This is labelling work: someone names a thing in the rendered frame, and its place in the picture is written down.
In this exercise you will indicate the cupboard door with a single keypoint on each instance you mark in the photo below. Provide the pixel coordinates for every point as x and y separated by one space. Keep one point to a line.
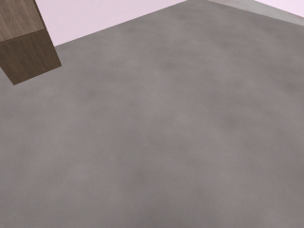
17 18

